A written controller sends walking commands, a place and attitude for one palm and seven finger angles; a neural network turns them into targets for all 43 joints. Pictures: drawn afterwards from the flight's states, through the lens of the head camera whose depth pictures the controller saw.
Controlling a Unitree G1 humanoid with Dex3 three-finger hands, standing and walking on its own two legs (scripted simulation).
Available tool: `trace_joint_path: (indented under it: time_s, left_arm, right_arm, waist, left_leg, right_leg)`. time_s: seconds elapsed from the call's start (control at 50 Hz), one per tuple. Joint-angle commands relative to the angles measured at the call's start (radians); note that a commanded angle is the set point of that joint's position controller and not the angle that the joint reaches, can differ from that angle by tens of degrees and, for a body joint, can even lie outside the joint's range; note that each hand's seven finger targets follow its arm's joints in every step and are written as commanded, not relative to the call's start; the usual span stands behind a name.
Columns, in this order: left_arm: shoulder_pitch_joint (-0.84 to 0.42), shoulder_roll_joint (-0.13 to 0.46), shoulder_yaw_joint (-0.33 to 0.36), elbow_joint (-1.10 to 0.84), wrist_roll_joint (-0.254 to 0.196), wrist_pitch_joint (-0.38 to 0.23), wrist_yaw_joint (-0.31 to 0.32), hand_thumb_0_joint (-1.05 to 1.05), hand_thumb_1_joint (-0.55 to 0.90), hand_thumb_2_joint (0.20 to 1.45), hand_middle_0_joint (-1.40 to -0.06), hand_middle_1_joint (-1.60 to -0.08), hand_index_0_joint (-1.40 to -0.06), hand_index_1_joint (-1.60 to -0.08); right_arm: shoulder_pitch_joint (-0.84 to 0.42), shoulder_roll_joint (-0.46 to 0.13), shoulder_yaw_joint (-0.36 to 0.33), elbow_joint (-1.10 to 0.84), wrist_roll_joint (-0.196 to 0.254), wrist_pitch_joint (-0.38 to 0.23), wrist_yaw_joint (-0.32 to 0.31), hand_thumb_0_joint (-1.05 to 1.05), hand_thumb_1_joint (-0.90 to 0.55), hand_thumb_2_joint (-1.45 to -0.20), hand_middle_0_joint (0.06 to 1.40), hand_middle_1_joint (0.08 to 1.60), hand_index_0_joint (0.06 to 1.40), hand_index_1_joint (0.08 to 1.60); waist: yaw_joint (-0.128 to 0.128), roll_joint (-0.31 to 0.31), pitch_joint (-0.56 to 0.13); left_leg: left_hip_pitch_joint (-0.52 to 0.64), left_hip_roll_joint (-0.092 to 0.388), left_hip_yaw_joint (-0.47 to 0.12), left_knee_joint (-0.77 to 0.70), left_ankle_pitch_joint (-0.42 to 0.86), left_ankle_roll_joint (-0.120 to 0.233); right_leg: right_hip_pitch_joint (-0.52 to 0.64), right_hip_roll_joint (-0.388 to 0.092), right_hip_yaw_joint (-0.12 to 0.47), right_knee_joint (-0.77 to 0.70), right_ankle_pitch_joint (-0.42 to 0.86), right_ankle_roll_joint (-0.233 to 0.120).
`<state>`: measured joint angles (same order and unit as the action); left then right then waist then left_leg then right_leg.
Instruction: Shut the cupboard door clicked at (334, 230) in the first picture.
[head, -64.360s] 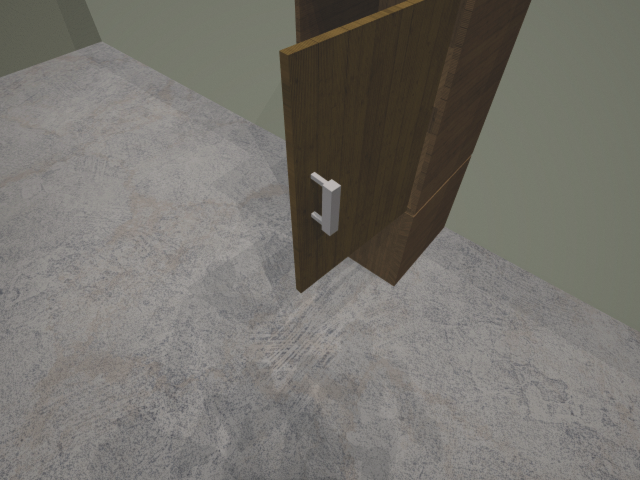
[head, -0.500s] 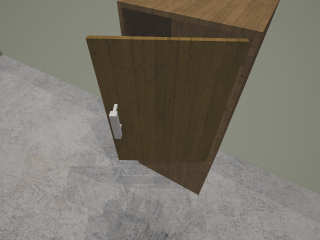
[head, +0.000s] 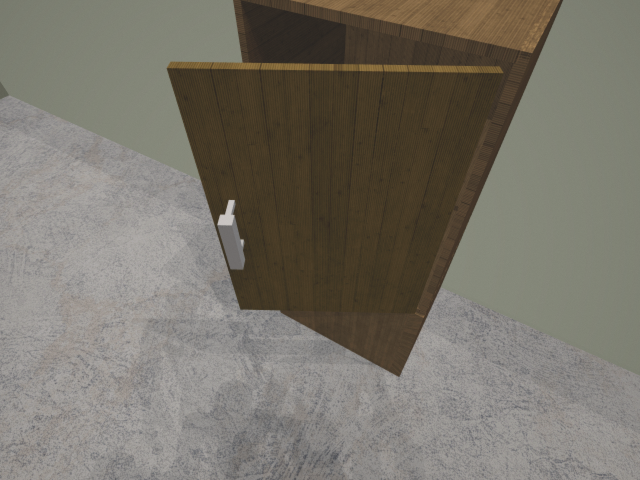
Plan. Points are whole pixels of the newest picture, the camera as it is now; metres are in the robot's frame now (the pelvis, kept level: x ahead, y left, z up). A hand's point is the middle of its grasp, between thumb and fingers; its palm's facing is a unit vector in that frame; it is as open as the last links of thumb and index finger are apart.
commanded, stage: look again from close up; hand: left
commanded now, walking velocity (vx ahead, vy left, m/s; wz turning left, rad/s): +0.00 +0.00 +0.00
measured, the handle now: (234, 234) +0.51 +0.18 -0.04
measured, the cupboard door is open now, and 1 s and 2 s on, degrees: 29 29 29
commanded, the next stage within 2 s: raise the hand and make a fist in 0.38 s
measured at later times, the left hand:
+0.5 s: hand out of the picture +0.11 +0.19 -0.16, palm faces -0.02 -0.96 -0.27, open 7.4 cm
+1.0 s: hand (184, 454) +0.17 +0.18 -0.07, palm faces +0.09 -1.00 -0.03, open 5.7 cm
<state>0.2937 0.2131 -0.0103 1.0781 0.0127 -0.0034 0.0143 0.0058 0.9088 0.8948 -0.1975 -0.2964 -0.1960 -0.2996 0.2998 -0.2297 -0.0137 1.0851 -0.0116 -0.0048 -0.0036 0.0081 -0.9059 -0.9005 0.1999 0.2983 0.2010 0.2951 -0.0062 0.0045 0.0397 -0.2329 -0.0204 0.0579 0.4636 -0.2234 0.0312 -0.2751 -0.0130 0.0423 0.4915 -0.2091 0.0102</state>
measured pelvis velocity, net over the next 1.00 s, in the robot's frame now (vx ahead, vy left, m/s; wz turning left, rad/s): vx -0.02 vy -0.03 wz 0.05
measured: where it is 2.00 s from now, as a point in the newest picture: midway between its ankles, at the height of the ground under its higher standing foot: outside the picture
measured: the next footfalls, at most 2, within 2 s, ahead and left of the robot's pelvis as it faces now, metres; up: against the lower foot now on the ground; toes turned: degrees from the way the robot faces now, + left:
none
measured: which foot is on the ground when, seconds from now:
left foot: down 0.00-1.00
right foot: down 0.00-1.00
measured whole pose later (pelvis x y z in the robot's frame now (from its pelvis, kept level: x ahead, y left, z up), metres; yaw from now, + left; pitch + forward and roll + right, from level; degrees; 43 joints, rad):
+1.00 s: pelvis -0.02 -0.03 -0.12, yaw +3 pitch +15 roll -1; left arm 0.38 0.22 0.21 0.06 -0.34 -0.50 -0.38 0.02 0.90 0.90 -0.50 -0.63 -0.50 -0.63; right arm 0.15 -0.23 -0.02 0.53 0.03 -0.28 -0.07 0.01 -0.90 -0.90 0.20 0.30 0.20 0.30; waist 0.07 0.01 -0.13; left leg -1.02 0.01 -0.06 1.33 -0.56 -0.03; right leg -1.02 0.00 -0.10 1.29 -0.54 -0.05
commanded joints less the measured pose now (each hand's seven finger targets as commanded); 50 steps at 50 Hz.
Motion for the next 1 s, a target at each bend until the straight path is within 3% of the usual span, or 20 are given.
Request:
trace_joint_path:
  time_s: [0.0, 0.12, 0.44, 0.46, 0.48, 0.5, 0.52, 0.54, 0.56, 0.58, 0.6, 0.62, 0.64, 0.66, 0.7, 0.72, 0.76, 0.82, 0.92, 0.98]
  left_arm:
    - [-0.012, 0.141, 0.024, -0.038, 0.001, -0.027, 0.010, 0.000, 0.900, 0.900, -0.200, -0.300, -0.200, -0.300]
    - [-0.038, 0.147, 0.025, -0.028, 0.001, -0.033, 0.014, 0.000, 0.900, 0.900, -0.200, -0.300, -0.200, -0.300]
    - [-0.110, 0.190, 0.040, -0.055, 0.002, -0.037, 0.014, 0.000, 0.900, 0.900, -0.200, -0.300, -0.200, -0.300]
    - [0.014, 0.111, 0.032, -0.023, 0.002, -0.038, 0.057, 0.000, 0.900, 0.900, -0.200, -0.300, -0.200, -0.300]
    - [-0.865, 0.867, 0.648, -1.553, -0.102, -0.328, 0.061, 0.000, 0.900, 0.900, -0.200, -0.300, -0.200, -0.300]
    - [-0.036, 0.172, 0.116, -1.058, -0.111, -0.222, 0.053, 0.000, 0.900, 0.900, -0.218, -0.320, -0.218, -0.320]
    - [0.208, -0.064, 0.074, -1.125, -0.204, -0.111, 0.040, 0.000, 0.900, 0.900, -0.237, -0.340, -0.237, -0.340]
    - [0.043, -0.010, 0.089, -1.136, -0.177, -0.157, 0.024, 0.000, 0.900, 0.900, -0.255, -0.360, -0.255, -0.360]
    - [0.132, -0.026, 0.135, -1.046, -0.209, -0.193, -0.008, 0.000, 0.900, 0.900, -0.273, -0.380, -0.273, -0.380]
    - [0.160, 0.005, 0.173, -0.937, -0.215, -0.249, -0.041, 0.000, 0.900, 0.900, -0.292, -0.400, -0.292, -0.400]
    - [0.237, -0.007, 0.218, -0.839, -0.239, -0.335, -0.089, 0.000, 0.900, 0.900, -0.310, -0.420, -0.310, -0.420]
    - [0.350, -0.027, 0.233, -0.776, -0.263, -0.422, -0.163, 0.000, 0.900, 0.900, -0.328, -0.440, -0.328, -0.440]
    - [0.344, -0.016, 0.251, -0.802, -0.281, -0.522, -0.234, 0.000, 0.900, 0.900, -0.347, -0.460, -0.347, -0.460]
    - [0.326, -0.008, 0.250, -0.828, -0.291, -0.616, -0.304, 0.000, 0.900, 0.900, -0.365, -0.480, -0.365, -0.480]
    - [0.217, 0.082, 0.291, -0.869, -0.317, -0.750, -0.428, 0.000, 0.900, 0.900, -0.402, -0.520, -0.402, -0.520]
    - [0.194, 0.142, 0.346, -0.873, -0.334, -0.747, -0.459, 0.000, 0.900, 0.900, -0.420, -0.540, -0.420, -0.540]
    - [0.105, 0.172, 0.368, -0.986, -0.380, -0.700, -0.481, 0.000, 0.900, 0.900, -0.457, -0.580, -0.457, -0.580]
    - [-0.042, 0.196, 0.359, -1.191, -0.420, -0.648, -0.448, 0.000, 0.900, 0.900, -0.512, -0.640, -0.512, -0.640]
    - [-0.110, 0.172, 0.251, -1.337, -0.363, -0.587, -0.395, 0.000, 0.900, 0.900, -0.603, -0.740, -0.603, -0.740]
    - [-0.057, 0.159, 0.234, -1.260, -0.350, -0.508, -0.394, 0.000, 0.900, 0.900, -0.658, -0.800, -0.658, -0.800]
  right_arm:
    - [-0.011, -0.121, -0.014, -0.047, -0.002, -0.036, -0.012, 0.000, -0.900, -0.900, 0.200, 0.300, 0.200, 0.300]
    - [-0.027, -0.113, -0.010, -0.030, 0.001, -0.044, -0.018, 0.000, -0.900, -0.900, 0.200, 0.300, 0.200, 0.300]
    - [-0.100, -0.147, -0.019, -0.034, -0.003, -0.042, -0.022, 0.000, -0.900, -0.900, 0.200, 0.300, 0.200, 0.300]
    - [-0.127, -0.120, -0.021, -0.094, 0.013, -0.035, -0.016, 0.000, -0.900, -0.900, 0.200, 0.300, 0.200, 0.300]
    - [0.006, -0.281, -0.090, -0.364, 0.001, -0.202, -0.120, 0.000, -0.900, -0.900, 0.200, 0.300, 0.200, 0.300]
    - [-0.154, -0.156, -0.021, -0.370, 0.088, -0.268, -0.139, 0.000, -0.900, -0.900, 0.200, 0.300, 0.200, 0.300]
    - [-0.181, -0.119, -0.015, -0.431, 0.069, -0.306, -0.102, 0.000, -0.900, -0.900, 0.200, 0.300, 0.200, 0.300]
    - [-0.127, -0.095, -0.039, -0.436, 0.055, -0.335, -0.059, 0.000, -0.900, -0.900, 0.200, 0.300, 0.200, 0.300]
    - [-0.121, -0.119, -0.079, -0.457, 0.040, -0.343, -0.050, 0.000, -0.900, -0.900, 0.200, 0.300, 0.200, 0.300]
    - [-0.118, -0.131, -0.079, -0.465, 0.030, -0.343, -0.040, 0.000, -0.900, -0.900, 0.200, 0.300, 0.200, 0.300]
    - [-0.126, -0.124, -0.087, -0.470, 0.027, -0.340, -0.035, 0.000, -0.900, -0.900, 0.200, 0.300, 0.200, 0.300]
    - [-0.120, -0.124, -0.093, -0.487, 0.027, -0.339, -0.023, 0.000, -0.900, -0.900, 0.200, 0.300, 0.200, 0.300]
    - [-0.129, -0.125, -0.094, -0.504, 0.018, -0.341, -0.012, 0.000, -0.900, -0.900, 0.200, 0.300, 0.200, 0.300]
    - [-0.138, -0.124, -0.098, -0.529, 0.013, -0.348, -0.006, 0.000, -0.900, -0.900, 0.200, 0.300, 0.200, 0.300]
    - [-0.162, -0.128, -0.098, -0.581, 0.017, -0.366, 0.001, 0.000, -0.900, -0.900, 0.200, 0.300, 0.200, 0.300]
    - [-0.159, -0.133, -0.097, -0.601, 0.020, -0.358, -0.001, 0.000, -0.900, -0.900, 0.200, 0.300, 0.200, 0.300]
    - [-0.185, -0.134, -0.092, -0.684, 0.036, -0.353, -0.016, 0.000, -0.900, -0.900, 0.200, 0.300, 0.200, 0.300]
    - [-0.171, -0.126, -0.076, -0.728, 0.047, -0.345, -0.046, 0.000, -0.900, -0.900, 0.200, 0.300, 0.200, 0.300]
    - [-0.135, -0.133, -0.052, -0.708, 0.045, -0.339, -0.086, 0.000, -0.900, -0.900, 0.200, 0.300, 0.200, 0.300]
    - [-0.134, -0.135, -0.044, -0.696, 0.052, -0.331, -0.095, 0.000, -0.900, -0.900, 0.200, 0.300, 0.200, 0.300]
  waist:
    - [0.006, 0.002, 0.015]
    - [0.007, -0.013, -0.032]
    - [0.005, -0.021, -0.074]
    - [0.022, -0.017, -0.085]
    - [-0.064, -0.054, -0.398]
    - [-0.008, 0.317, -0.495]
    - [0.028, 0.415, -0.428]
    - [-0.020, 0.181, -0.211]
    - [0.008, 0.076, -0.085]
    - [-0.018, -0.079, 0.001]
    - [-0.011, -0.256, 0.030]
    - [0.021, -0.247, 0.004]
    - [0.038, -0.285, -0.107]
    - [0.052, -0.263, -0.196]
    - [0.057, -0.116, -0.283]
    - [0.076, -0.017, -0.308]
    - [0.080, -0.003, -0.421]
    - [0.047, -0.003, -0.434]
    - [-0.014, 0.021, -0.402]
    - [-0.014, 0.011, -0.363]
  left_leg:
    - [-0.021, 0.119, -0.145, -0.154, -0.121, 0.016]
    - [0.045, 0.122, -0.116, -0.109, 0.086, 0.011]
    - [0.114, 0.128, -0.094, -0.085, 0.221, 0.000]
    - [0.074, 0.156, -0.031, 0.090, 0.234, -0.027]
    - [0.312, 0.090, -0.109, 0.236, 0.480, 0.012]
    - [0.335, 0.070, -0.140, 0.202, 0.579, -0.029]
    - [0.288, 0.078, -0.140, 0.164, 0.722, -0.061]
    - [0.077, 0.077, -0.121, 0.095, 0.585, -0.061]
    - [-0.098, 0.054, -0.111, 0.159, 0.369, -0.069]
    - [-0.253, 0.024, -0.110, 0.217, 0.160, -0.063]
    - [-0.356, 0.009, -0.101, 0.286, 0.078, -0.050]
    - [-0.395, -0.004, -0.085, 0.354, 0.123, -0.053]
    - [-0.452, -0.013, -0.076, 0.427, 0.120, -0.057]
    - [-0.511, -0.020, -0.065, 0.483, 0.086, -0.058]
    - [-0.618, -0.027, -0.053, 0.588, -0.012, -0.055]
    - [-0.653, -0.025, -0.044, 0.626, -0.025, -0.047]
    - [-0.698, -0.026, -0.027, 0.663, -0.111, -0.029]
    - [-0.746, -0.008, -0.044, 0.706, -0.202, -0.010]
    - [-0.707, 0.016, -0.075, 0.696, -0.245, 0.014]
    - [-0.726, 0.012, -0.089, 0.670, -0.283, 0.008]
  right_leg:
    - [-0.001, -0.073, 0.099, -0.104, -0.103, -0.058]
    - [0.053, -0.083, 0.090, -0.076, 0.101, -0.055]
    - [0.102, -0.093, 0.092, -0.064, 0.283, -0.057]
    - [0.124, -0.145, 0.094, -0.057, 0.474, -0.022]
    - [0.157, -0.067, -0.005, 0.211, 0.402, -0.042]
    - [-0.043, 0.006, -0.098, 0.413, 0.201, -0.016]
    - [-0.093, 0.001, -0.133, 0.446, 0.022, -0.021]
    - [-0.197, -0.002, -0.123, 0.285, -0.034, -0.020]
    - [-0.208, 0.008, -0.135, 0.199, 0.024, -0.028]
    - [-0.260, 0.000, -0.137, 0.191, 0.034, -0.030]
    - [-0.326, 0.001, -0.126, 0.214, 0.020, -0.024]
    - [-0.321, -0.012, -0.095, 0.276, 0.156, -0.030]
    - [-0.330, -0.020, -0.075, 0.364, 0.244, -0.019]
    - [-0.347, -0.019, -0.055, 0.438, 0.228, -0.017]
    - [-0.419, -0.025, 0.021, 0.510, 0.063, -0.029]
    - [-0.423, -0.029, 0.065, 0.528, 0.027, -0.039]
    - [-0.418, -0.028, 0.104, 0.505, -0.191, -0.031]
    - [-0.441, -0.025, 0.153, 0.442, -0.410, -0.017]
    - [-0.528, 0.005, 0.091, 0.436, -0.479, -0.026]
    - [-0.550, 0.007, 0.057, 0.434, -0.498, -0.024]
